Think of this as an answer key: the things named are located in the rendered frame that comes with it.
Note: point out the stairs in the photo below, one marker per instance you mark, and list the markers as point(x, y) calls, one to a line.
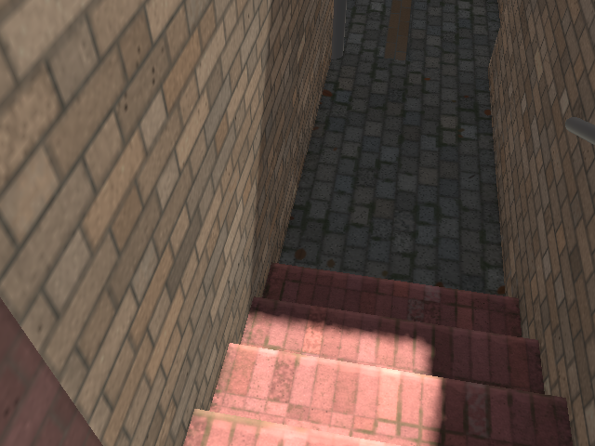
point(336, 359)

